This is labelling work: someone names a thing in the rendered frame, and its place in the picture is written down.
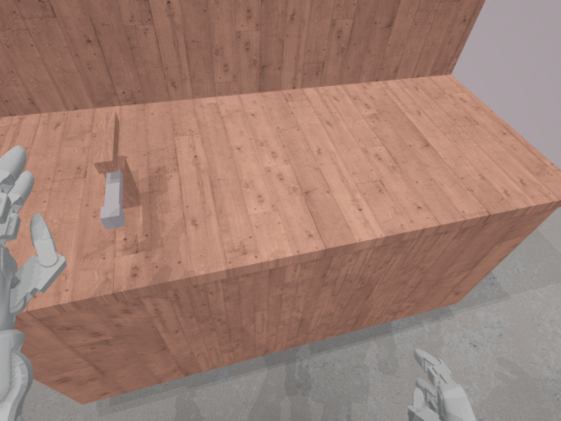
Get tap lever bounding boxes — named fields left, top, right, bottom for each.
left=100, top=169, right=125, bottom=230

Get left robot forearm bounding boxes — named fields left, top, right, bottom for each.
left=0, top=330, right=33, bottom=421

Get left robot hand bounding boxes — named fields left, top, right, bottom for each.
left=0, top=146, right=67, bottom=331

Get right robot hand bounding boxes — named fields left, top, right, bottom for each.
left=408, top=348, right=477, bottom=421

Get counter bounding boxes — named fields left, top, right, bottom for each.
left=0, top=0, right=561, bottom=404

